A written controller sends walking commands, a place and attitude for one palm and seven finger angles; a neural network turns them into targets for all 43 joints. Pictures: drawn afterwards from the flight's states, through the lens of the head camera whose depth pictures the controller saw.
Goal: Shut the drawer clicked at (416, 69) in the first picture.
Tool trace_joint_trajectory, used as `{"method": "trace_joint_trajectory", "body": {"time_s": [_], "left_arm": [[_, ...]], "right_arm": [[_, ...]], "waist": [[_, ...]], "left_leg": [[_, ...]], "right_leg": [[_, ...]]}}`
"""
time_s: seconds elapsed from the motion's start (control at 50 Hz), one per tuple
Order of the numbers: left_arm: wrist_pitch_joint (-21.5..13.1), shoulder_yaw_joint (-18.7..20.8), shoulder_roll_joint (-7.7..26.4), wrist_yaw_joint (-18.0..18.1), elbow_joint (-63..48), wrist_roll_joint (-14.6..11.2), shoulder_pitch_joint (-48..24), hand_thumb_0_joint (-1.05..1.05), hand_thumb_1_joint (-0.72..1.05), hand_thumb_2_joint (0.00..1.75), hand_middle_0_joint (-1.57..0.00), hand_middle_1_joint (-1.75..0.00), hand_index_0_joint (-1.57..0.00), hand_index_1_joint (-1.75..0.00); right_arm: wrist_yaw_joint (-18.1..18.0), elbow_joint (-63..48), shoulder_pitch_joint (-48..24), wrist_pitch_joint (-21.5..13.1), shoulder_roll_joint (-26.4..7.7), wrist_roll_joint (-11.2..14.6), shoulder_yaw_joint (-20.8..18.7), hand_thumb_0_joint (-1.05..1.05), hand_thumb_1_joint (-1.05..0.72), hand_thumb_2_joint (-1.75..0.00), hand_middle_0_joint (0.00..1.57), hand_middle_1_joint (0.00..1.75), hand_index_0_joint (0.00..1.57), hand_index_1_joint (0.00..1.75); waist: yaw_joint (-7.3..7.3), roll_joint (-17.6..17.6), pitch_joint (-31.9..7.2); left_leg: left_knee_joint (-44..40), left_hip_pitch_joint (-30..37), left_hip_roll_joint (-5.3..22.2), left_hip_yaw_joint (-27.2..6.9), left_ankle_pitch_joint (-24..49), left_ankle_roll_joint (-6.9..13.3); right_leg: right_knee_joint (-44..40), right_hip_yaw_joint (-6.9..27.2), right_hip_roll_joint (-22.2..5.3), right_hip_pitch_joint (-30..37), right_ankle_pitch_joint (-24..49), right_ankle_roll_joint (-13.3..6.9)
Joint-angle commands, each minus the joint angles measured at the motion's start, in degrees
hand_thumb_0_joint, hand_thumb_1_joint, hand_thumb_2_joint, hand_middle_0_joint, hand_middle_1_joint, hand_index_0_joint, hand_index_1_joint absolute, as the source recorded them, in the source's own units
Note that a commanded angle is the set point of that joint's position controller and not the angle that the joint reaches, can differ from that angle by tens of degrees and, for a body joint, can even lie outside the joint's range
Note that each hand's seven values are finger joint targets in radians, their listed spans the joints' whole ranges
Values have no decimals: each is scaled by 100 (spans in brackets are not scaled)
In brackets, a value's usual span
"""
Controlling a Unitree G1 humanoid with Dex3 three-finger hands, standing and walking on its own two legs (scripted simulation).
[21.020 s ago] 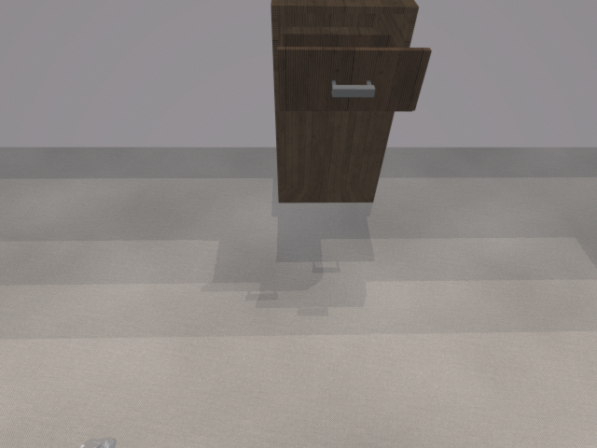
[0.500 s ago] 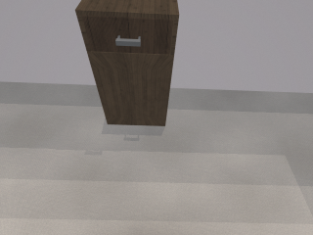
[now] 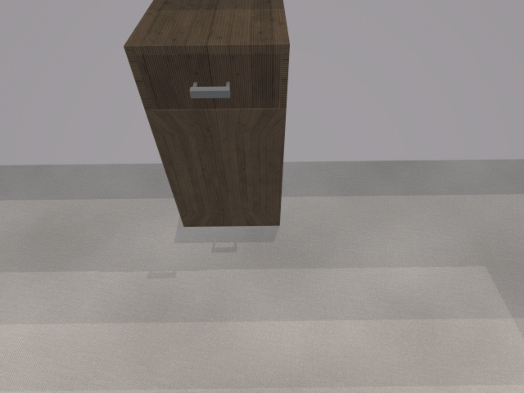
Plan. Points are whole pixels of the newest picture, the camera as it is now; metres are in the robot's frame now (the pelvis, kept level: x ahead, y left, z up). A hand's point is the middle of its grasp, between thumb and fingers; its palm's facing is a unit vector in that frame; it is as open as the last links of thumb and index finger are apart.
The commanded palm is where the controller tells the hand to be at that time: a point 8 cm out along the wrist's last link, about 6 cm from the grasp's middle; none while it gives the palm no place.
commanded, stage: let the arm hang, fingers relaxed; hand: left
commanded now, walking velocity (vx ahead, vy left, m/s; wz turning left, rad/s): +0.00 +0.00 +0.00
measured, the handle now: (211, 88) +0.92 +0.20 -0.03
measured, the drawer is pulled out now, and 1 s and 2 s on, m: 0.00 0.00 0.00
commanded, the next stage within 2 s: look to check the result in 0.18 s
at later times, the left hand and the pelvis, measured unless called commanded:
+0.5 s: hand out of the picture +0.08 +0.23 -0.15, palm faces -0.01 -0.94 -0.34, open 7.4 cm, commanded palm none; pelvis +0.02 -0.01 +0.00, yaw +0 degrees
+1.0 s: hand out of the picture +0.12 +0.22 -0.15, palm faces -0.03 -0.94 -0.33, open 7.4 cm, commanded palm none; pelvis +0.04 -0.02 +0.00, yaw -1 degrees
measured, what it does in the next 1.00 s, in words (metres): stands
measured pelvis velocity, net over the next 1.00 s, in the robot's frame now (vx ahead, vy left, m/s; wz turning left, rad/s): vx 0.04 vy -0.02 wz -0.01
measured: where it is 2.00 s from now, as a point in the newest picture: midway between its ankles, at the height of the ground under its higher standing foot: outside the picture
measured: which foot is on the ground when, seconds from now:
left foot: down 0.00-1.00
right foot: down 0.00-1.00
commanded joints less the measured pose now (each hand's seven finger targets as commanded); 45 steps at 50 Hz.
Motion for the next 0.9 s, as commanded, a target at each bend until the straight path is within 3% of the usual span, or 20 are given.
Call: {"method": "trace_joint_trajectory", "body": {"time_s": [0.0, 0.1, 0.46, 0.88], "left_arm": [[-115, 208, 1081, 36, -242, 14, 10, 0, 90, 90, -20, -30, -20, -30], [-151, 219, 1162, 32, -274, 7, -112, 0, 90, 90, -20, -30, -20, -30], [-180, 210, 1492, 21, -232, -5, -325, 0, 90, 90, -20, -30, -20, -30], [-189, 226, 1557, 39, -267, -11, -393, 0, 90, 90, -20, -30, -20, -30]], "right_arm": [[-38, -212, 54, -90, -948, 14, -158, 0, -90, -90, 20, 30, 20, 30], [-44, -248, -119, -118, -1101, 16, -165, 0, -90, -90, 20, 30, 20, 30], [-41, -297, -405, -97, -1480, 43, -163, 0, -90, -90, 20, 30, 20, 30], [-59, -285, -450, -117, -1526, 42, -142, 0, -90, -90, 20, 30, 20, 30]], "waist": [[13, -57, -114], [10, -6, -308], [-17, -138, -430], [-17, -62, -439]], "left_leg": [[-442, 189, 634, -673, 250, 93], [-432, 379, 667, -662, 590, 73], [-509, 716, 722, -612, 726, 38], [-548, 825, 759, -536, 1034, 2]], "right_leg": [[-620, 669, -679, -121, -25, -180], [-628, 670, -706, 58, 426, -170], [-832, 733, -735, 226, 804, -144], [-821, 722, -757, 424, 1364, -125]]}}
